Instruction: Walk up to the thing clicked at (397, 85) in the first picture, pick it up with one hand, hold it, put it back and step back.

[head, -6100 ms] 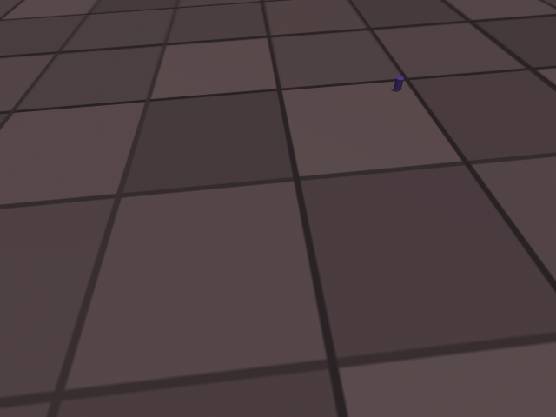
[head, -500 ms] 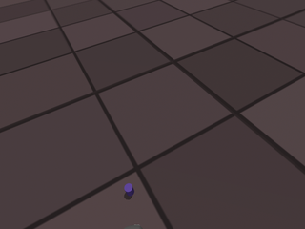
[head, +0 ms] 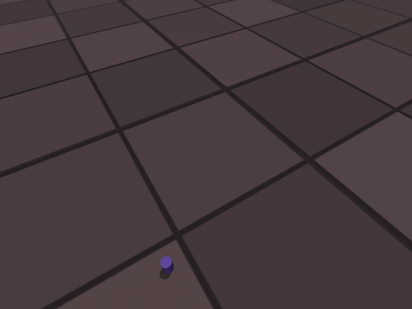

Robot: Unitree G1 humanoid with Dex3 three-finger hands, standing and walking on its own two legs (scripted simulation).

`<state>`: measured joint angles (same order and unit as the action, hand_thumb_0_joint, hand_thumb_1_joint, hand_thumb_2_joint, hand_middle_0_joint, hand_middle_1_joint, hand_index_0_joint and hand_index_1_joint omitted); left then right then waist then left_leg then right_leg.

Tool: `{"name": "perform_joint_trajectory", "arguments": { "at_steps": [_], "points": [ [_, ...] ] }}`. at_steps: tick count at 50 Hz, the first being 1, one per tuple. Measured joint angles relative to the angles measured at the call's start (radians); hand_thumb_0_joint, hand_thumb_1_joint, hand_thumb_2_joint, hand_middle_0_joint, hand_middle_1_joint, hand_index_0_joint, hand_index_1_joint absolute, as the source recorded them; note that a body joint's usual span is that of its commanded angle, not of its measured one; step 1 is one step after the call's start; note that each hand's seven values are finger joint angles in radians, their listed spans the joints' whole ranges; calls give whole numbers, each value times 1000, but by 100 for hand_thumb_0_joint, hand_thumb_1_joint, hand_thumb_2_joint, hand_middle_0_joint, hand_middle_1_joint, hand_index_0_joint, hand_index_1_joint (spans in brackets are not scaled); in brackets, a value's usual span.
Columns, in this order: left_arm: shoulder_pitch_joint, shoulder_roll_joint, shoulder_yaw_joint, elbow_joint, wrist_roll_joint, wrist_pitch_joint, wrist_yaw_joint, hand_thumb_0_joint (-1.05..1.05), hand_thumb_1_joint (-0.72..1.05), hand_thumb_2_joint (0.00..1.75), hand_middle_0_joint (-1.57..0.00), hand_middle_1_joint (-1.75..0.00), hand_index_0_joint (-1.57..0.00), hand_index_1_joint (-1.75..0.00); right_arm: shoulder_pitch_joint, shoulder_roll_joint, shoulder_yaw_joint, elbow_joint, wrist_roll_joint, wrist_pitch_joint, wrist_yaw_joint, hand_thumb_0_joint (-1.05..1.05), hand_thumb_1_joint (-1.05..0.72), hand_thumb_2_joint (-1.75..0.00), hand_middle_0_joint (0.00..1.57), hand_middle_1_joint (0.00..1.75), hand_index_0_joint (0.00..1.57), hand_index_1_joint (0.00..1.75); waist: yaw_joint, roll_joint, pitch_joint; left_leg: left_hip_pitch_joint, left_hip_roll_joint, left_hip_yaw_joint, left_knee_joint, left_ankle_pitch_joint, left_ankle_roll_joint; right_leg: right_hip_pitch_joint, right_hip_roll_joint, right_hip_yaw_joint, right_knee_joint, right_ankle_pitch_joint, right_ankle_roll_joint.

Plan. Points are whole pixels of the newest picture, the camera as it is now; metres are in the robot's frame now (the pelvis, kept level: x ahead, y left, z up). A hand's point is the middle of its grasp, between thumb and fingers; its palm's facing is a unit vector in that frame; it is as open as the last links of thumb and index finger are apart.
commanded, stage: walk up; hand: left
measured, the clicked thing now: (167, 265) +0.44 +0.23 -0.73
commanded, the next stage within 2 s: none
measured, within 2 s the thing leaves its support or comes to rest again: neither
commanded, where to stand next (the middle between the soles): +0.07 -0.01 m, yaw +1 degrees
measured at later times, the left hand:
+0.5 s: hand out of the picture +0.13 +0.23 -0.15, palm faces -0.04 -0.94 -0.34, open 7.4 cm
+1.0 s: hand out of the picture +0.13 +0.24 -0.14, palm faces -0.05 -0.93 -0.36, open 7.4 cm
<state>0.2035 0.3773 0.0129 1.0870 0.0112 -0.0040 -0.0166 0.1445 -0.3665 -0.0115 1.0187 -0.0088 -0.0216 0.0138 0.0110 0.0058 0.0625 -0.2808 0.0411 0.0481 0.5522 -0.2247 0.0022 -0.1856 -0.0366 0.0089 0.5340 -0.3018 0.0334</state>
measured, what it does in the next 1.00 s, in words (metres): stands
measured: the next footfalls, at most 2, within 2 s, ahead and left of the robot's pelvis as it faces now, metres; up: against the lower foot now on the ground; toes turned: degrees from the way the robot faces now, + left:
none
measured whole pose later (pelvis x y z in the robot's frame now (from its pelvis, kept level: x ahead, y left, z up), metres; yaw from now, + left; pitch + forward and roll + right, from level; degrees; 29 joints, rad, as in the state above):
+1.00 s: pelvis +0.04 -0.01 +0.01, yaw -2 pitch -3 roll +0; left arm 0.10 0.36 0.01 1.11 0.01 0.00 -0.01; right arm 0.09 -0.36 -0.01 1.11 -0.01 -0.01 0.01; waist -0.01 0.01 0.07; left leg -0.16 0.05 0.08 0.43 -0.22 -0.02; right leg -0.08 -0.02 0.03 0.43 -0.30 0.02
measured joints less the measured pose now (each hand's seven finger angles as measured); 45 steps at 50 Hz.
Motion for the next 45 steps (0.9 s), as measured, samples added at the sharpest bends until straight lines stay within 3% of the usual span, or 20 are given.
{"name": "perform_joint_trajectory", "arguments": {
  "at_steps": [15,31,45],
  "points": [
    [-72,-22,-9,12,-3,-18,7,0,90,89,-21,-30,-21,-30,-43,-1,1,66,1,4,3,0,-91,-90,21,30,20,30,-10,16,-13,66,13,-6,-74,9,-26,62,15,-8,-67,4,-14],
    [-124,-20,-8,12,-4,-3,10,0,90,89,-21,-30,-21,-30,-41,-3,-7,98,0,14,-5,0,-91,-90,21,30,20,30,-30,-18,6,95,17,12,-86,-7,-26,85,16,8,-81,-4,-15],
    [-116,-19,-6,20,-2,5,6,0,90,89,-21,-30,-21,-30,-53,9,-2,97,1,14,-4,0,-91,-90,21,30,20,30,-21,-5,8,116,13,27,-110,-1,-23,96,12,22,-95,2,-11]
  ]
}}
